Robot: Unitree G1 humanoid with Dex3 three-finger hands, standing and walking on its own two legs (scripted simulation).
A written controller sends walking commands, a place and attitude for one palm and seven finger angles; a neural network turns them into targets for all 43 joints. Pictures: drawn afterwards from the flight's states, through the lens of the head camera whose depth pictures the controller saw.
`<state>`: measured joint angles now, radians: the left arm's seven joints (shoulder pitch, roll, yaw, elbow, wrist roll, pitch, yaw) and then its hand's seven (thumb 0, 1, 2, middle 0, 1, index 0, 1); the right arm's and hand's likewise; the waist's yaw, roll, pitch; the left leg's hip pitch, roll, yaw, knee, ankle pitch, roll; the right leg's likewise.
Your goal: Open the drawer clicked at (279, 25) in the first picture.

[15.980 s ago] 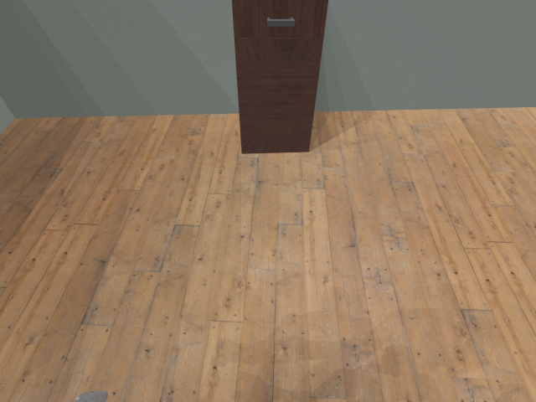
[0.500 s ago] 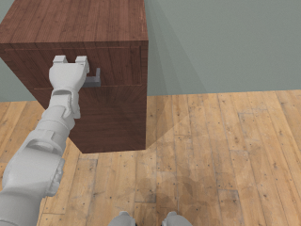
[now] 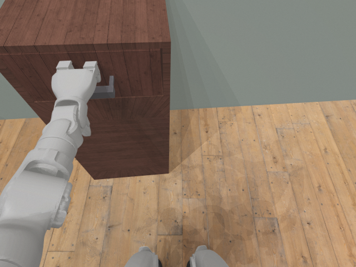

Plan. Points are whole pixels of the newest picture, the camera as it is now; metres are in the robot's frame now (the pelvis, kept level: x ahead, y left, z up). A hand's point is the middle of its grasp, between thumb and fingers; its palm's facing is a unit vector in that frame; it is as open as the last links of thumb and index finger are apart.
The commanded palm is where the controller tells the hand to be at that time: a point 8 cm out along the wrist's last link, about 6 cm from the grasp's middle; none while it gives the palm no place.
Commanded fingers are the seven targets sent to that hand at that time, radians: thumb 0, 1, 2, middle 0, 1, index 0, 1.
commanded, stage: lift the fingers back up to retry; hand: left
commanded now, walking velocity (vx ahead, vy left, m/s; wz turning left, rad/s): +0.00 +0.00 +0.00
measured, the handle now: (90, 86) +0.55 +0.19 +0.04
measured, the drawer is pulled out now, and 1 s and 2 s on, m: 0.00 0.00 0.00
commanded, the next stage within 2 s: re-aim the fingers above the handle in 0.64 s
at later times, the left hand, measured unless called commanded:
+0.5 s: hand (82, 90) +0.51 +0.20 +0.07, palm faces -0.03 -0.03 -1.00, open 13.4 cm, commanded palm +0.50 +0.19 +0.15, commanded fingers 0.00 -0.50 0.30 -0.30 -1.20 -0.30 -1.20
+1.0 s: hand (79, 85) +0.51 +0.20 +0.09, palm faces -0.04 -0.03 -1.00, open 13.7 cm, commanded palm +0.49 +0.20 +0.15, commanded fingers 0.00 -0.50 0.30 -0.30 -1.20 -0.30 -1.20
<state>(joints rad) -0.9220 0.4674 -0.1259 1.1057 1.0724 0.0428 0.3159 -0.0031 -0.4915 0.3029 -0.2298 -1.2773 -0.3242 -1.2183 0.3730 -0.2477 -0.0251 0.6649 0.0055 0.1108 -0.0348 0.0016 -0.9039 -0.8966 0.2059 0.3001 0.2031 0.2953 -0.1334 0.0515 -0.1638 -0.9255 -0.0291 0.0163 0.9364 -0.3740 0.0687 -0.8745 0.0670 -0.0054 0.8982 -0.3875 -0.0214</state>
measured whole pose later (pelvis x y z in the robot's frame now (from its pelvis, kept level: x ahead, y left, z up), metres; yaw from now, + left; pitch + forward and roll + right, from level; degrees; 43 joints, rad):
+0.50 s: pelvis +0.04 +0.00 +0.03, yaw +1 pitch +16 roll -2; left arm -0.77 0.40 -0.12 0.96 1.05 0.01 0.29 0.00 -0.49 0.30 -0.37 -1.22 -0.39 -1.22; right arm 0.34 -0.24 -0.06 0.69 0.00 0.13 -0.01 0.00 -0.90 -0.90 0.21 0.30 0.20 0.30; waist -0.09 0.07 -0.14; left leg -0.67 -0.04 0.01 0.74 -0.36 0.07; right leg -0.61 0.06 0.01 0.70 -0.37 -0.02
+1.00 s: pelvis +0.05 -0.02 +0.04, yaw +1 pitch +15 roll +0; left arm -0.73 0.44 -0.08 0.93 1.05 -0.01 0.24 0.00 -0.49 0.30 -0.33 -1.21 -0.35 -1.21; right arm 0.30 -0.26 -0.06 0.67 0.02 0.16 -0.02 0.00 -0.90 -0.90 0.20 0.30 0.20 0.30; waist -0.07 0.05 -0.14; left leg -0.59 -0.03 0.01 0.68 -0.34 0.04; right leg -0.55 0.07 0.01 0.66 -0.36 -0.05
